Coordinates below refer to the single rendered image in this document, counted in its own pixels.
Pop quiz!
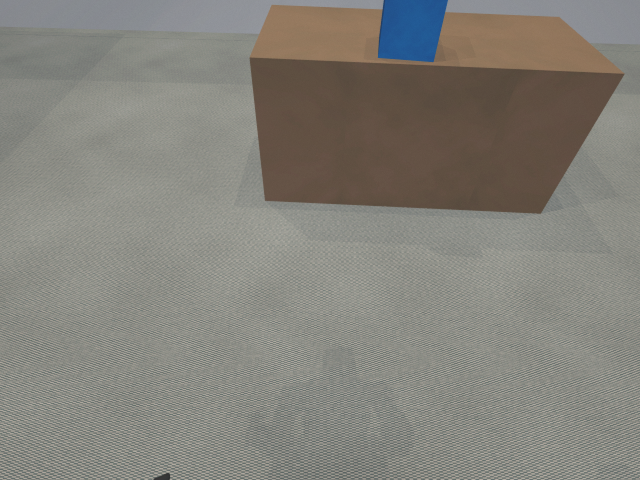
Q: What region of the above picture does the pedestal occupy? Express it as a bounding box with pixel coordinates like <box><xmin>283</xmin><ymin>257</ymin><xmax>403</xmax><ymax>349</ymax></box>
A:
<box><xmin>249</xmin><ymin>5</ymin><xmax>624</xmax><ymax>214</ymax></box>

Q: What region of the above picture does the carton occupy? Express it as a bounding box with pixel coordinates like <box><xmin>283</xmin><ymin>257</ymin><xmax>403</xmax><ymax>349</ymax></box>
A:
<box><xmin>378</xmin><ymin>0</ymin><xmax>448</xmax><ymax>62</ymax></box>

